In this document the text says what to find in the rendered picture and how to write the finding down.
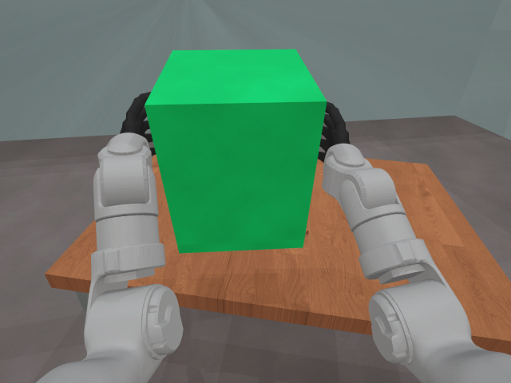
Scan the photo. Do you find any carton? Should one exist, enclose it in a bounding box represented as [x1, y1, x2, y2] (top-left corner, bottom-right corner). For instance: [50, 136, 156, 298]
[145, 49, 327, 253]

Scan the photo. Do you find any robot left forearm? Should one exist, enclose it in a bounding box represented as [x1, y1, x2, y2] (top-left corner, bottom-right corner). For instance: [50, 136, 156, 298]
[84, 132, 166, 351]

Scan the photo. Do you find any table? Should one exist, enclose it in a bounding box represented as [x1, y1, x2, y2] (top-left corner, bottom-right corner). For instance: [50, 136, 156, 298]
[45, 155, 511, 355]

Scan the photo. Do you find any right robot upper arm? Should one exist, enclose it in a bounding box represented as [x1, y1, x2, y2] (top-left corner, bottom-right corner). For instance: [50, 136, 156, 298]
[369, 278, 511, 383]

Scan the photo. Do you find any robot right hand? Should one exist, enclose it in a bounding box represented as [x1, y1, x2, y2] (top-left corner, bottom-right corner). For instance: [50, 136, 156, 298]
[318, 102, 350, 162]

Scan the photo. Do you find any robot right forearm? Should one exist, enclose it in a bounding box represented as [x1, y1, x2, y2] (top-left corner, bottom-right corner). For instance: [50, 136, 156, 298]
[322, 144, 471, 337]

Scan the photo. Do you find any robot left hand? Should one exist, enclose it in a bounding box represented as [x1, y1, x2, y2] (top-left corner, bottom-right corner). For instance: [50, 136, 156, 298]
[120, 92, 156, 156]

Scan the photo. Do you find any left robot upper arm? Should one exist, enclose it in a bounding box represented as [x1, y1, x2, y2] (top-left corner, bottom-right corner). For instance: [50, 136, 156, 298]
[36, 284, 183, 383]

